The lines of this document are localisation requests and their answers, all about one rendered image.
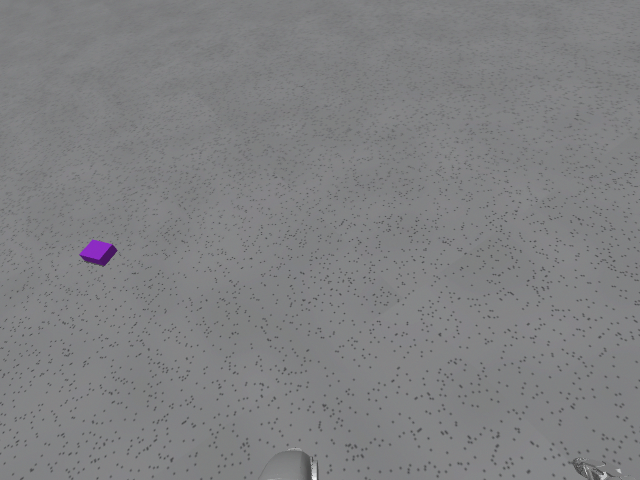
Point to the right robot hand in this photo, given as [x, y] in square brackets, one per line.
[596, 470]

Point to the small box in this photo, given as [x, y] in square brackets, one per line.
[98, 252]

